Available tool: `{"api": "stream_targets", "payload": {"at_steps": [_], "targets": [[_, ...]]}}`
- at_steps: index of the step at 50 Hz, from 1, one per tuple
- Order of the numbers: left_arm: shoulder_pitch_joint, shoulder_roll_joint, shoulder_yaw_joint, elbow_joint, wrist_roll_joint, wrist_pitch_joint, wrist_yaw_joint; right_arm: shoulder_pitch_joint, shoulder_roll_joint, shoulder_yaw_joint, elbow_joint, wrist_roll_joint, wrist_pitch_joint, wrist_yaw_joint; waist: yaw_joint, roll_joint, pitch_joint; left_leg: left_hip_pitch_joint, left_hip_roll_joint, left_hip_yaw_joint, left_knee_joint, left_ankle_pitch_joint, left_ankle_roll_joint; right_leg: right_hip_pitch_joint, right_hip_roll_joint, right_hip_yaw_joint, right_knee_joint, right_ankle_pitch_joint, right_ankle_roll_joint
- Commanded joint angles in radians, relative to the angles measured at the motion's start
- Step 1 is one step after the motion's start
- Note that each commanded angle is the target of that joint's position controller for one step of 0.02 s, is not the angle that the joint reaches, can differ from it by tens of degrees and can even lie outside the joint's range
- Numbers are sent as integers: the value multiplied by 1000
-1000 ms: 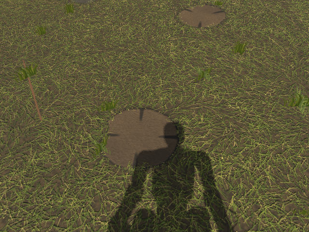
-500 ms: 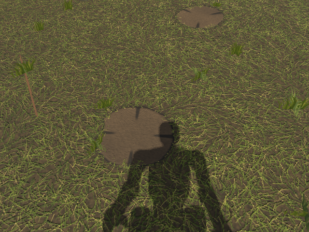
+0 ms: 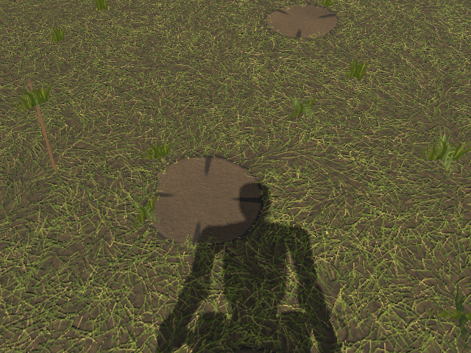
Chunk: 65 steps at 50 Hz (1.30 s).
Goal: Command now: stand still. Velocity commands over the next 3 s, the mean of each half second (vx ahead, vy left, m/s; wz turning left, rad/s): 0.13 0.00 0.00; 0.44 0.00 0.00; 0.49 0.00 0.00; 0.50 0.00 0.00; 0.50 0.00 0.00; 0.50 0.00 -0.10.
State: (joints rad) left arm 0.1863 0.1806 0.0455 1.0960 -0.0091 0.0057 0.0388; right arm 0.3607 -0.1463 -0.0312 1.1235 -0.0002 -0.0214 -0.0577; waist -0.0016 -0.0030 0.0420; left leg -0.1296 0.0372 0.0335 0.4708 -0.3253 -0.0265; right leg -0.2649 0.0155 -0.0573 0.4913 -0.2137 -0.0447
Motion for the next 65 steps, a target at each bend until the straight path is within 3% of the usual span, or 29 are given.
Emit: {"api": "stream_targets", "payload": {"at_steps": [1, 10, 13, 15, 17, 19, 22, 24, 25, 26, 27, 28, 30, 32, 36, 42, 45, 46, 47, 48, 49, 50, 51, 52, 54, 56, 58, 61, 65], "targets": [[20, 94, 13, -28, 0, -8, 2, 96, -80, -13, -7, 0, -4, -2, 1, 10, 25, -130, 12, -11, -95, 73, 25, 76, -66, 81, -94, 59, -30], [30, 92, 9, -28, -1, -9, 3, 101, -76, -15, -13, 1, -5, -1, 1, 10, 19, -132, 12, -12, -92, 87, 27, 78, -66, 80, -85, 86, -30], [71, 123, 23, -14, -16, -6, 7, 110, -81, -22, -18, 13, -2, -7, 8, -17, 32, -184, -26, 26, -17, -238, 66, 31, -60, 94, -101, -417, -63], [115, 148, 33, -15, -24, -22, 3, 80, -64, -19, -50, 17, -18, -6, 27, -79, 86, -306, -23, 31, 88, -293, 92, 19, -166, 251, -183, -625, -121], [195, 192, 50, -1, -21, -44, -1, 42, -38, -16, -74, 19, -42, 8, 48, -151, 60, -337, -27, 41, 270, -167, 104, 42, -320, 508, -308, -673, -210], [141, 197, 51, -31, -5, -67, -2, 26, -61, -28, -88, 28, -55, 23, 17, -129, 48, -339, 16, -30, 428, -218, 135, -19, -381, 587, -353, -604, -238], [-49, 189, 44, -99, -37, -72, -8, 101, -50, -36, -65, 32, -66, 25, -90, -120, 33, -97, 18, 2, 119, -140, 169, -170, -259, 328, -325, -420, -128], [-63, 154, 39, -106, -44, -58, -12, 240, -66, -52, 13, 8, -64, 26, -129, -22, 32, 134, -54, 56, -37, 27, 141, -304, -114, 121, -100, -340, -63], [-79, 93, 21, -124, -34, -64, -22, 355, -120, -67, 30, 5, -64, 24, -153, 185, -17, 247, 139, -215, -161, -120, 180, -428, -47, 17, 226, -262, -17], [-102, 68, 13, -164, -28, -82, -24, 401, -217, -81, 8, 13, -75, 34, -151, 335, 21, 280, 344, -604, -321, -294, 293, -639, 14, -5, 449, -322, -9], [-125, 81, 13, -173, -40, -97, -27, 346, -194, -69, -4, -3, -92, 34, -117, 245, 84, 201, 401, -722, -349, -400, 333, -715, -45, 96, 611, -301, -31], [-95, 98, 13, -165, -48, -106, -34, 262, -153, -54, -32, 2, -104, 37, -67, 148, 115, 203, 370, -646, -336, -368, 303, -779, -87, 126, 679, -186, -42], [-64, 128, 23, -137, -20, -116, -39, 149, -148, -43, -72, 9, -106, 54, -23, 72, 90, 174, 284, -437, -340, -121, 230, -730, -128, 114, 646, -28, -39], [-88, 125, 28, -134, -10, -113, -46, 162, -107, -29, -75, 1, -96, 55, -28, 82, 74, 138, 216, -270, -350, 130, 195, -632, -134, 78, 548, 66, -15], [-246, 66, 7, -192, -16, -104, -56, 212, -141, -29, -81, -5, -83, 37, -66, 88, 92, 86, 156, -124, -363, 326, 184, -526, -93, 14, 298, 206, 10], [-399, 89, -4, -269, -30, -109, -85, 243, -179, -44, -69, 14, -81, 34, -78, 121, 134, 170, 210, -77, -357, 406, 185, -425, -59, -9, 66, 237, -27], [-304, 154, 24, -266, -25, -119, -89, 200, -215, -59, -78, 13, -71, 32, 6, 165, 27, 260, 231, -48, -183, 876, 154, -233, 4, -42, 38, 158, -78], [-150, 194, 47, -226, -27, -118, -84, 174, -219, -60, -84, 10, -63, 32, 86, 181, -67, 242, 207, -19, -15, 1046, 136, -45, 40, -66, 36, 157, -104], [41, 240, 71, -173, -28, -111, -73, 144, -218, -58, -100, 7, -62, 35, 174, 178, -176, 90, 171, -5, 207, 1010, 105, 244, 0, -16, 52, 184, -139], [224, 325, 93, -138, -3, -101, -59, 166, -154, -39, -127, -4, -69, 43, 192, -10, -344, -233, 68, 19, 583, 567, 64, 605, -252, 322, 50, 78, -229], [245, 316, 80, -124, 9, -98, -66, 252, -31, -3, -117, 21, -97, 57, 121, -260, -511, -471, -101, -109, 907, -199, 32, 763, -449, 828, -163, -92, -361], [160, 239, 57, -129, 2, -101, -72, 167, -118, -27, -135, 47, -121, 59, 125, -188, -386, -574, -38, -199, 1002, -179, 63, 656, -391, 767, -212, -125, -302], [70, 178, 41, -147, -4, -104, -72, 65, -161, -36, -165, 63, -128, 56, 103, -124, -237, -608, 13, -149, 998, -116, 81, 489, -355, 571, -216, -42, -259], [-13, 154, 31, -161, 0, -115, -79, 15, -164, -40, -178, 52, -127, 45, 55, -1, -155, -558, 67, -127, 926, -30, 86, 305, -319, 450, -246, 64, -227], [-58, 112, 17, -151, 16, -128, -85, 34, -148, -57, -178, 28, -97, 31, -14, -17, -100, -442, 121, -128, 829, 34, 95, 103, -254, 315, -299, 124, -203], [-29, 129, 18, -130, 12, -130, -78, 41, -111, -54, -187, 29, -74, 28, -35, -52, -53, -429, 138, -116, 757, 38, 89, 17, -241, 267, -357, 106, -216], [5, 164, 22, -117, 12, -132, -61, -42, -132, -59, -225, 20, -66, 26, -34, -48, -6, -497, 152, -105, 663, 109, 64, -5, -240, 233, -395, 116, -225], [65, 189, 26, -111, 9, -123, -41, -170, -144, -57, -268, 7, -69, 34, -3, -32, 15, -581, 151, -89, 466, 281, 39, 49, -225, 187, -401, 163, -206], [144, 211, 30, -105, -5, -114, -34, -324, -123, -39, -305, 16, -76, 55, 50, -37, 27, -514, 90, -28, 206, 421, 34, 93, -194, 112, -387, 186, -164]]}}
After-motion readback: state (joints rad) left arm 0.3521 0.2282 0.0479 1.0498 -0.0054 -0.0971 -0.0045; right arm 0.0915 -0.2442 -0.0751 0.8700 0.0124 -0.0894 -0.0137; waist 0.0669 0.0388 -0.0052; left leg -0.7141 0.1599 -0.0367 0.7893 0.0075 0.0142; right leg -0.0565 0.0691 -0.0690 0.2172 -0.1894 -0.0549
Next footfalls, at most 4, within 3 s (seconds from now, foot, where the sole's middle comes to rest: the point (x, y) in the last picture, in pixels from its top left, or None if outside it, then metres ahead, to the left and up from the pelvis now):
0.94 right None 0.43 -0.08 -0.77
1.48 left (189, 278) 0.73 0.18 -0.77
2.06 right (260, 196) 1.05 -0.06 -0.77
2.60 left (195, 136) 1.36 0.19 -0.77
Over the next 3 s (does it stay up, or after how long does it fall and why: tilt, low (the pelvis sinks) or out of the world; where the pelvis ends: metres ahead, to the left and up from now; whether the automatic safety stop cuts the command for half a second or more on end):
stays up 1.39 0.10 0.01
